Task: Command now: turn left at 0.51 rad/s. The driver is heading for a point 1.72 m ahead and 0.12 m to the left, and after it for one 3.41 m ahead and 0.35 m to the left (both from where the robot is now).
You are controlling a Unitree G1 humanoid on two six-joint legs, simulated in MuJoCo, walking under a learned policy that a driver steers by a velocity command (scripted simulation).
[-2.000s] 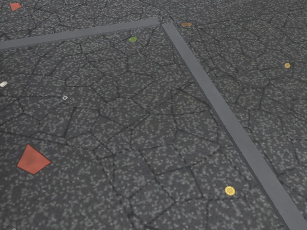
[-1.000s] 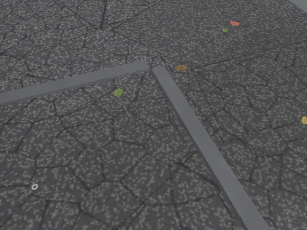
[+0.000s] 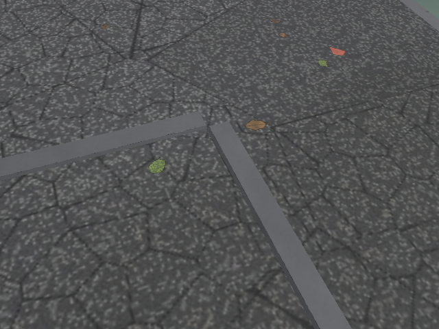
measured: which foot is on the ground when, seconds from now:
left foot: down 0.00-0.40, up 0.42-0.68, down 0.70-1.00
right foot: up 0.00-0.38, down 0.40-1.00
